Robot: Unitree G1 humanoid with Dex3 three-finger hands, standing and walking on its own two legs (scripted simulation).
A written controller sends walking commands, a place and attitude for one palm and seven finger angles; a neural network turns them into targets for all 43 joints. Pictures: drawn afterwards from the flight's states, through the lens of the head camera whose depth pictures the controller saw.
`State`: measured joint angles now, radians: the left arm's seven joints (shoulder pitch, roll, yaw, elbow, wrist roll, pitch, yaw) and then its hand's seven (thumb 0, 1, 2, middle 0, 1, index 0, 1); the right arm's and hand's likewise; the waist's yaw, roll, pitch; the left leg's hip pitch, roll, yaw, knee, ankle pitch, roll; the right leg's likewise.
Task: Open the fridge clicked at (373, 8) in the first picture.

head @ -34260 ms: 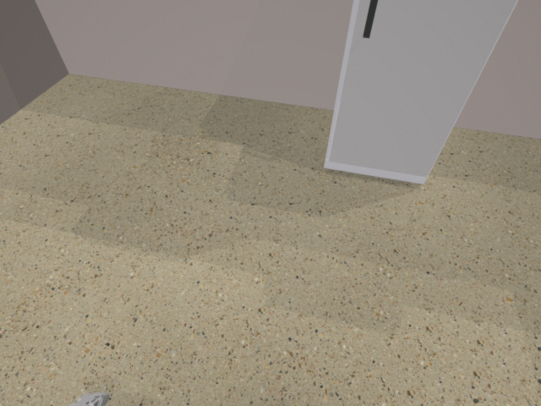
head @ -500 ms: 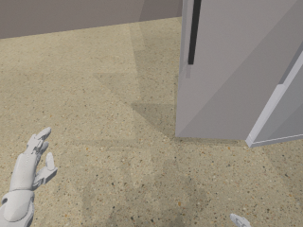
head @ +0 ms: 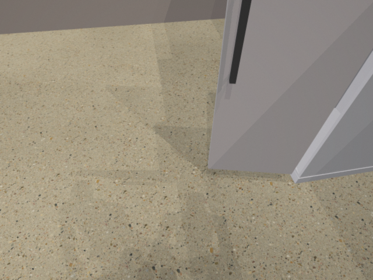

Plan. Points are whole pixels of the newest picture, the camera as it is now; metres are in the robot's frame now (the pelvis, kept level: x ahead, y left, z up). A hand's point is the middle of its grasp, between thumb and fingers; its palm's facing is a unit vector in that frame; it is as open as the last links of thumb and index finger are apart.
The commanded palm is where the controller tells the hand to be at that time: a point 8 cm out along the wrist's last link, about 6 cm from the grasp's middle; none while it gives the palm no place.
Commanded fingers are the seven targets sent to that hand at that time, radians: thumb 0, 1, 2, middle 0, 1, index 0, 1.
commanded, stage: let the arm hang, fingers relaxed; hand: left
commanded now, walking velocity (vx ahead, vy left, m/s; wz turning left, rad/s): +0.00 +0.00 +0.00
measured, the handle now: (241, 25) +0.81 -0.12 +0.18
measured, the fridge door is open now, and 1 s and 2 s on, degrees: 76 76 76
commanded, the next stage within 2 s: look to check the result in 0.50 s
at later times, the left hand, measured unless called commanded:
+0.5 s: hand out of the picture -0.01 +0.18 -0.18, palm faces +0.01 -0.98 -0.17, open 7.4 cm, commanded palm none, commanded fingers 0.00 0.90 0.90 -0.20 -0.30 -0.20 -0.30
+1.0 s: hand out of the picture +0.02 +0.20 -0.17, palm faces -0.02 -0.98 -0.21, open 7.4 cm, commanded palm none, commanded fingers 0.00 0.90 0.90 -0.20 -0.30 -0.20 -0.30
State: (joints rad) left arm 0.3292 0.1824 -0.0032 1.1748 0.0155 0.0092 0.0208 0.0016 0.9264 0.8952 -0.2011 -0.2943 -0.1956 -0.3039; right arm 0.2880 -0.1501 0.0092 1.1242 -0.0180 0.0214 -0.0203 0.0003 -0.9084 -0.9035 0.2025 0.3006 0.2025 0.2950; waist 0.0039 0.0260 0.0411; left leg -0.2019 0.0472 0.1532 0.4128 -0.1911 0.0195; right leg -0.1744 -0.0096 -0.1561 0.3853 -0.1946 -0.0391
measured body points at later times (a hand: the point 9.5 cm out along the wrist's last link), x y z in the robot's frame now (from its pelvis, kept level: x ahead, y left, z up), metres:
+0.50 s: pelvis +0.00 +0.02 +0.00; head +0.01 +0.01 +0.45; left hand -0.01 +0.23 -0.16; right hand -0.04 -0.18 -0.17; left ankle +0.02 +0.10 -0.74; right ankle +0.01 -0.09 -0.74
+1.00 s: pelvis +0.01 +0.03 +0.00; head +0.03 +0.02 +0.45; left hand +0.02 +0.26 -0.16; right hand +0.01 -0.20 -0.16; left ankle +0.02 +0.10 -0.74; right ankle +0.01 -0.09 -0.74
